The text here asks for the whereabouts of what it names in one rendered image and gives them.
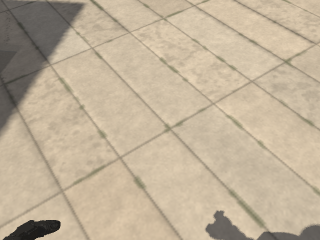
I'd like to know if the robot left hand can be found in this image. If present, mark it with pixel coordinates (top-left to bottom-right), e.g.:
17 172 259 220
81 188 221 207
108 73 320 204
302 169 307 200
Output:
3 220 61 240

